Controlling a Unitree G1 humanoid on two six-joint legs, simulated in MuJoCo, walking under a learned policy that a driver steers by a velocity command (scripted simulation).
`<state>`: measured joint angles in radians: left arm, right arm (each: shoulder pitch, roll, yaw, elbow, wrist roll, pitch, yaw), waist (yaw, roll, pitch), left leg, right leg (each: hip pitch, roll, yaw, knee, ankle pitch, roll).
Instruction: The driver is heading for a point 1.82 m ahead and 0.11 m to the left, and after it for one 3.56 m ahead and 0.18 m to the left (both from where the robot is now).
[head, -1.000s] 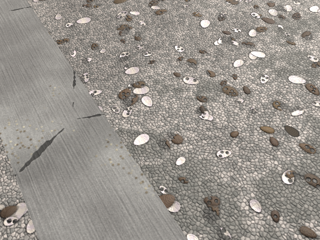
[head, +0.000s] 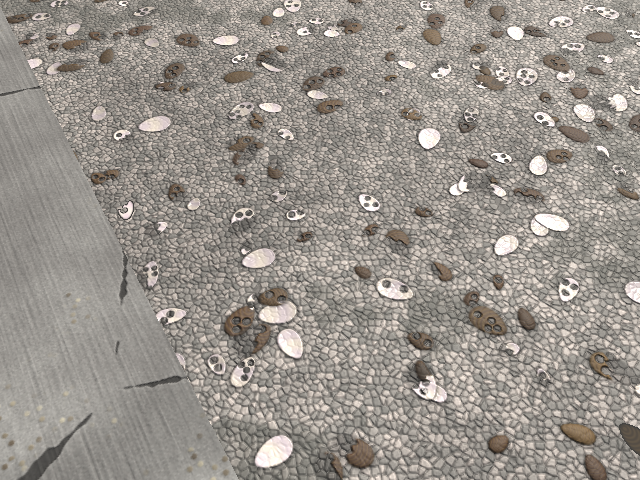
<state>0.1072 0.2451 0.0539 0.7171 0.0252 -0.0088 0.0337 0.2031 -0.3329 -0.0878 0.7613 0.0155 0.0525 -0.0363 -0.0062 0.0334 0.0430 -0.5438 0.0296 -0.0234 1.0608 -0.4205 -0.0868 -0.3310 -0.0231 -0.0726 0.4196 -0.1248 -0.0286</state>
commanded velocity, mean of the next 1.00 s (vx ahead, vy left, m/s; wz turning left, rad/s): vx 0.01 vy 0.00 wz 0.24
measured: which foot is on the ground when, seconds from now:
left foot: up 0.00-0.16, down 0.18-1.00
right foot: down 0.00-0.18, up 0.20-0.62, down 0.64-1.00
